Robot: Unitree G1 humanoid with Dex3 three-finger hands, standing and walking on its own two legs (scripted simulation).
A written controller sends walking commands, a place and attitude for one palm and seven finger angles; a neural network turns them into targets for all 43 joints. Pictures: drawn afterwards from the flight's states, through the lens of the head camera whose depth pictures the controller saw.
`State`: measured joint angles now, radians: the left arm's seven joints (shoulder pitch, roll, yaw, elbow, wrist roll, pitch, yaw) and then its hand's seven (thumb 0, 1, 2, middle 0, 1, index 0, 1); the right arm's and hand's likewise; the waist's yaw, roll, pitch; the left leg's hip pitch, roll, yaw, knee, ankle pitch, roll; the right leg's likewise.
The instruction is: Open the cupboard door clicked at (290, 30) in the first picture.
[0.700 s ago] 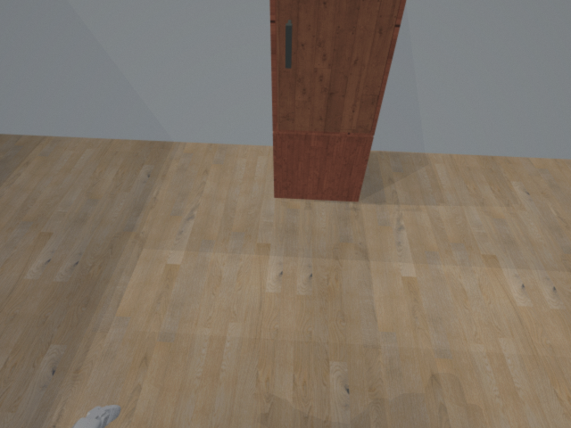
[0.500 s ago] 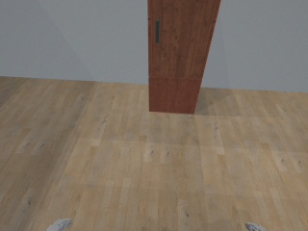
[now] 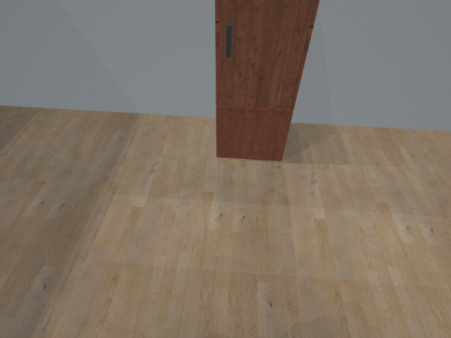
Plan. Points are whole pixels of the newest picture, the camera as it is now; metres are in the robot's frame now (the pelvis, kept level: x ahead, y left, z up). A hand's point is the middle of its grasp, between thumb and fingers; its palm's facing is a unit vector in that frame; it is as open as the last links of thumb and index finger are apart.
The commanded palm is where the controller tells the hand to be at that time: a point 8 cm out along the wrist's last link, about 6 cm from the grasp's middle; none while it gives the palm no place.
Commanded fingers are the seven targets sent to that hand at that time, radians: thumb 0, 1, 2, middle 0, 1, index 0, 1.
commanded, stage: stand and wait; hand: left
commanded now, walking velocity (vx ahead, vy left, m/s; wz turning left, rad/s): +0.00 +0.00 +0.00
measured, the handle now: (229, 39) +1.26 +0.07 +0.00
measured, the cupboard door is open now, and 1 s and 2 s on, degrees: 0 0 0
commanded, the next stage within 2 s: look at it before walking up in 0.20 s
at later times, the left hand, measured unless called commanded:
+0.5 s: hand out of the picture +0.06 +0.25 -0.16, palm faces -0.02 -0.95 -0.32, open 7.3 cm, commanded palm none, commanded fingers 0.00 0.90 0.90 -0.20 -0.30 -0.20 -0.30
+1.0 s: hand out of the picture +0.06 +0.25 -0.16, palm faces -0.02 -0.94 -0.33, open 7.3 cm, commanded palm none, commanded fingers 0.00 0.90 0.90 -0.20 -0.30 -0.20 -0.30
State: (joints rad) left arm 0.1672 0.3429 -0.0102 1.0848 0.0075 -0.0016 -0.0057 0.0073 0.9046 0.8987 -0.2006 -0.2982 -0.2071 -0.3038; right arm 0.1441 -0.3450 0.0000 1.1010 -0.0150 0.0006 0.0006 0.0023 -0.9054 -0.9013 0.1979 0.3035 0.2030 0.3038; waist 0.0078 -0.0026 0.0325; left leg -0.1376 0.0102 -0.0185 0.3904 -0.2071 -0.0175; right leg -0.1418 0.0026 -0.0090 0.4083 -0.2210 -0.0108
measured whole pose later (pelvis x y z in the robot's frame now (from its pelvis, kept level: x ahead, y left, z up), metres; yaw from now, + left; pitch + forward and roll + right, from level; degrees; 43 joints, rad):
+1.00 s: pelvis +0.00 +0.01 +0.00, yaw +0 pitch -2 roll +0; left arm 0.15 0.34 -0.01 1.10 0.01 -0.01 -0.01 0.01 0.90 0.90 -0.20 -0.30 -0.21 -0.30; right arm 0.12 -0.34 0.00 1.11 -0.01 -0.01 0.01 0.00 -0.91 -0.90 0.20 0.30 0.20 0.30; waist 0.01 0.00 0.03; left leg -0.14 0.00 -0.02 0.36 -0.19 -0.01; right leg -0.14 -0.01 -0.01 0.38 -0.20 0.00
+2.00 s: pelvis +0.30 -0.04 -0.03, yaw -16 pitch -1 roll -2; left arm 0.47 0.13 0.03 1.12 0.02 -0.07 0.02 0.00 0.91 0.90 -0.20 -0.30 -0.21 -0.30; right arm 0.10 -0.15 -0.04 0.98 -0.03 -0.05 0.03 0.00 -0.91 -0.90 0.19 0.30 0.20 0.30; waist 0.06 -0.01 0.03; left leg -0.46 0.08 0.11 0.62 -0.15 0.01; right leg 0.06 0.03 0.00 0.44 -0.47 -0.01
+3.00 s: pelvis +0.46 -0.06 -0.03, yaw -21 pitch +0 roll -1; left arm 0.15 0.21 0.08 0.96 0.02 0.05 0.02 -0.01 0.91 0.90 -0.20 -0.30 -0.21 -0.30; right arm 0.24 -0.17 -0.07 0.97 -0.03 0.02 0.00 0.00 -0.92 -0.90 0.19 0.30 0.20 0.30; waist -0.03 -0.05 0.06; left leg -0.37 0.05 0.12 0.72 -0.36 0.05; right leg -0.41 -0.13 -0.16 0.95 -0.51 0.05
